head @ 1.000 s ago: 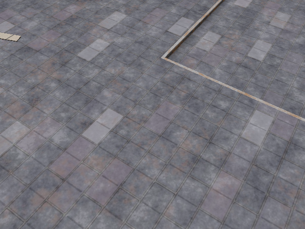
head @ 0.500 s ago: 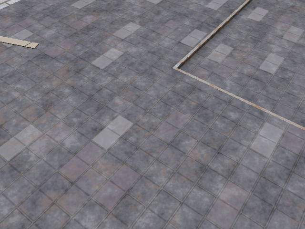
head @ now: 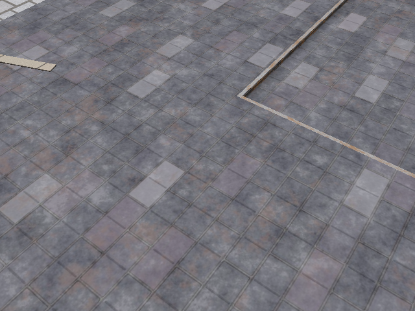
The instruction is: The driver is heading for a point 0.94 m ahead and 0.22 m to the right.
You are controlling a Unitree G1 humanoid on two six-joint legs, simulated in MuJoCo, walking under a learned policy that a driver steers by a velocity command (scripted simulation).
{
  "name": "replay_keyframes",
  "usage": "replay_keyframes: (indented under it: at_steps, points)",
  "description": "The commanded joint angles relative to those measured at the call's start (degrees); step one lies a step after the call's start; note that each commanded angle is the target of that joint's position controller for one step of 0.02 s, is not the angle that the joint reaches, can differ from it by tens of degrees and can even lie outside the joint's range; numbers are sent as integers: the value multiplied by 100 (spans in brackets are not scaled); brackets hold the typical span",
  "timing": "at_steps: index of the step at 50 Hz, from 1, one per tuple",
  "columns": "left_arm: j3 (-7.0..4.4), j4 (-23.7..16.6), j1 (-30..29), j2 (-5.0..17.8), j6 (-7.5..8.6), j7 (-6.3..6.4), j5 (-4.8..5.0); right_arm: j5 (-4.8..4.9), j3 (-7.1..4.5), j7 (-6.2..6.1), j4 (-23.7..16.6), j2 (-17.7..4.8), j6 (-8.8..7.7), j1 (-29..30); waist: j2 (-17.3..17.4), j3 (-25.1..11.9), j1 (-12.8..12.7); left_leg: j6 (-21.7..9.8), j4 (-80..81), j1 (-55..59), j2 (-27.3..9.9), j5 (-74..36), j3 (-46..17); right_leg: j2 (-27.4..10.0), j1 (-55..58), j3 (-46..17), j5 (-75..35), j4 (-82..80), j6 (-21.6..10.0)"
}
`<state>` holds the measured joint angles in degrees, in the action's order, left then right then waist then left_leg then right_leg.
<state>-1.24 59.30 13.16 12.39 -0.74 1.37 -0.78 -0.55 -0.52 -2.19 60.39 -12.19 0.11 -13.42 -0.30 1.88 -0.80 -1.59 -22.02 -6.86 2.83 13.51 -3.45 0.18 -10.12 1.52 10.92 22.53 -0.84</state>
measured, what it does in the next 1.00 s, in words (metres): walks ahead: left foot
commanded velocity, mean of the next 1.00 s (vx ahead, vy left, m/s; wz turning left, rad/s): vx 0.76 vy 0.00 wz -0.16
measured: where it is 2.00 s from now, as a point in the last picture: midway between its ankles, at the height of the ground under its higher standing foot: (265, 163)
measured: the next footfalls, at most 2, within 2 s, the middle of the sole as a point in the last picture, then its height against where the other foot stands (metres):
left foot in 0.72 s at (198, 307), level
right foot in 1.20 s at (252, 206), level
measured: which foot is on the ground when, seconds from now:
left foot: down 0.00-0.28, up 0.30-0.70, down 0.72-1.00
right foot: down 0.00-0.74, up 0.76-1.00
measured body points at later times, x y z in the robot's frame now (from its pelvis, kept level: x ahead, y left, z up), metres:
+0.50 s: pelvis +0.15 -0.05 +0.00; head +0.16 -0.06 +0.45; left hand +0.08 +0.19 -0.14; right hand +0.32 -0.29 -0.12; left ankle +0.22 +0.10 -0.66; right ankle +0.05 -0.13 -0.74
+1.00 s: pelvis +0.57 -0.01 -0.01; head +0.58 -0.02 +0.44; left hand +0.75 +0.22 -0.12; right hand +0.48 -0.27 -0.15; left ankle +0.49 +0.06 -0.74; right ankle +0.66 -0.16 -0.65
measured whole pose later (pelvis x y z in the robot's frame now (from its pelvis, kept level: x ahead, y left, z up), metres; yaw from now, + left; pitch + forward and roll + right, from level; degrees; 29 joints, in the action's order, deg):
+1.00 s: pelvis +0.57 -0.01 -0.01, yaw -11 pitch +0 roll +2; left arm -3.7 48.9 9.6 14.6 1.5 -2.8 -0.8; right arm -1.3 -3.7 0.6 59.5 -14.3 -6.9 -24.7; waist -1.6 1.1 1.0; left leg -3.4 -16.9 1.3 3.4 18.5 14.9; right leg -7.3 -44.2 1.4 1.8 67.0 -7.0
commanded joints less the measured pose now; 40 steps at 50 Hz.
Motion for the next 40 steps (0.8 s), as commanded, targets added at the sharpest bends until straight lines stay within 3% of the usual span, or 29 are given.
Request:
replay_keyframes:
  at_steps: [1, 2, 3, 4, 5, 6, 7, 8, 10, 12, 13, 14, 15, 16, 17, 18, 20, 23, 26, 30, 31, 33, 34, 35, 36, 37, 38, 39, 40]
  points:
    - [-109, -4, 265, 581, 28, 15, -6, -3, -110, -19, 17, -593, -28, -338, 80, -232, 21, -279, 430, -389, -476, 663, -505, -347, 304, -454, 845, -189, -212]
    - [-166, -32, 268, 725, -11, -11, -31, -33, -184, 4, 2, -784, 17, -399, 145, -73, 40, -443, 371, -642, -391, 2350, -592, -207, -9, -446, 2367, -19, -331]
    - [-196, -119, 156, 803, -42, -59, -65, -68, -232, 46, -45, -886, 49, -458, 180, 352, 108, -625, 468, -966, -512, 3474, -909, -240, -569, -620, 3294, 86, -429]
    - [-145, -258, -56, 597, -27, -102, -63, -49, -249, 72, -101, -869, 28, -492, 386, 668, 203, -806, 632, -969, -786, 3785, -1361, -192, -999, -544, 3106, 374, -401]
    - [-93, -469, -514, 392, 25, -130, -37, 10, -251, 76, -89, -797, -14, -684, 613, 835, 382, -943, 1073, -633, -1096, 3650, -1793, -87, -1607, -281, 2245, 806, -276]
    - [-63, -598, -725, 217, 99, -170, -57, -8, -337, 81, -33, -972, -68, -750, 1073, 798, 418, -1137, 1522, -239, -1585, 3372, -2350, 48, -1883, 209, 1045, 1376, -170]
    - [-128, -666, -841, 452, 175, -197, -99, -64, -391, 102, -47, -1018, -135, -756, 1069, 652, 478, -1302, 1737, -84, -1931, 2945, -2674, -153, -2114, 60, 915, 1929, -187]
    - [-192, -732, -856, 626, 243, -234, -87, -78, -409, 121, -127, -1008, -204, -595, 797, 497, 364, -1300, 1714, 19, -1968, 2575, -2584, -262, -2186, -92, 1010, 2096, -222]
    - [-212, -726, -530, 557, 348, -308, -14, -9, -441, 142, -298, -1006, -309, -109, 747, 311, 30, -1101, 1581, -302, -1651, 2089, -1849, -286, -1487, -45, 1017, 1583, -309]
    - [-218, -445, 454, 365, 390, -295, 32, 56, -486, 158, -418, -1047, -338, 367, 719, 316, -506, -942, 1138, -1536, -1201, 2178, -1074, 0, 352, 479, 671, 510, -374]
    - [-280, -152, 1173, 434, 401, -237, 33, 14, -494, 161, -470, -989, -341, 494, 258, 307, -793, -889, 454, -2339, -913, 2232, -802, 245, 1454, 701, 660, 228, -324]
    - [-376, 91, 2037, 705, 470, -151, -34, -62, -419, 177, -603, -692, -399, 697, -703, 111, -1157, -730, -1249, -3366, -443, 1733, -264, -398, 2621, -320, 1398, -187, -411]
    - [-457, 110, 2501, 1236, 543, -111, -149, -48, -246, 230, -995, -49, -494, 905, -2074, -147, -1128, -506, -3303, -4437, 115, 1532, 405, -2054, 2859, -3301, 3690, -1442, -826]
    - [-388, 32, 1908, 1015, 497, -108, -150, -156, -278, 295, -1096, -294, -524, 972, -1157, 186, -678, -604, -4125, -4867, -196, 904, -133, -2444, 2123, -4308, 4299, -1741, -1174]
    - [-360, -210, 1254, 903, 520, -132, -128, -153, -310, 376, -1099, -435, -540, 1033, -471, 438, -360, -583, -4452, -4974, -572, 228, -166, -2303, 1726, -3780, 3857, -1593, -1158]
    - [-343, -320, 993, 823, 581, -167, -97, -173, -328, 457, -1006, -526, -562, 865, -148, 258, -198, -488, -4422, -4654, -749, -168, -130, -1959, 1526, -3097, 3197, -1551, -1054]
    - [-277, -324, 953, 662, 682, -162, -58, -273, -341, 555, -914, -536, -488, 685, -258, 149, -23, -269, -4253, -4206, -891, -411, 82, -1514, 1193, -2238, 2432, -1803, -894]
    - [-231, -116, 1444, 528, 764, -157, -23, -228, -288, 597, -1141, -419, -329, 1219, -294, 515, -120, -119, -4089, -4513, -896, -817, 405, -1199, 1098, -1532, 1367, -1998, -923]
    - [-190, -68, 1727, 465, 803, -167, -10, -186, -221, 606, -1520, -372, -297, 2070, -231, 788, -265, -31, -3136, -4384, -793, -1132, 707, -1033, 915, -998, 293, -2216, -980]
    - [-177, 13, 1865, 558, 854, -114, 11, -106, -107, 623, -1861, -267, -309, 2688, -370, 924, -307, -269, -1728, -3470, -613, -1475, 1087, -1151, 1104, -460, -1620, -2612, -956]
    - [-178, 40, 1850, 608, 850, -114, 18, -101, -101, 600, -1900, -292, -315, 2680, -383, 865, -255, -395, -1508, -3242, -523, -1384, 1168, -1175, 1338, -277, -2380, -2488, -923]
    - [-193, 79, 1833, 787, 833, -112, 2, -103, -133, 499, -1889, -411, -328, 2361, -613, 436, -17, -649, -1324, -2394, -92, -954, 1394, -1258, 1753, 28, -5358, -1629, -827]
    - [-211, 117, 1853, 891, 793, -81, -35, -109, -195, 426, -1804, -580, -348, 1851, -762, 56, 263, -752, -1393, -1705, 103, -622, 1330, -1340, 1832, -4, -6599, -772, -783]
    - [-255, 115, 1736, 1069, 731, -35, -86, -85, -309, 332, -1522, -841, -371, 719, -911, -525, 792, -840, -1389, -555, 224, -209, 1119, -1404, 1639, -82, -6982, 478, -744]
    - [-296, 39, 1427, 1182, 678, -22, -77, -99, -439, 239, -1138, -1090, -406, -616, -780, -1093, 1465, -906, -966, 1025, -30, -219, 810, -1207, 803, -52, -5984, 2102, -693]
    - [-167, -165, 1638, 531, 672, -112, -12, -298, -599, 144, -1010, -1647, -455, -1361, 80, -1868, 1336, -1000, -794, 2710, -1465, 2004, -843, -642, -915, -30, -2851, 4192, -693]
    - [-86, -331, 2005, 2, 750, -185, 245, -340, -640, 253, -1009, -1725, -481, -1317, 1352, -2664, 794, -1253, 446, 3402, -2789, 4120, -4049, 187, -2429, -559, 1274, 5930, -659]
    - [-245, -451, 1370, 633, 746, -131, 241, -267, -608, 319, -1027, -1413, -483, -694, 764, -1799, 704, -1052, 1012, 2574, -2541, 4145, -3944, -121, -2962, -801, 732, 6184, -831]
    - [-267, -565, 935, 648, 726, -138, 214, -238, -502, 315, -1033, -962, -552, -264, 278, -920, 544, -961, 962, 1613, -2461, 3019, -2822, -423, -3049, -661, 205, 5997, -822]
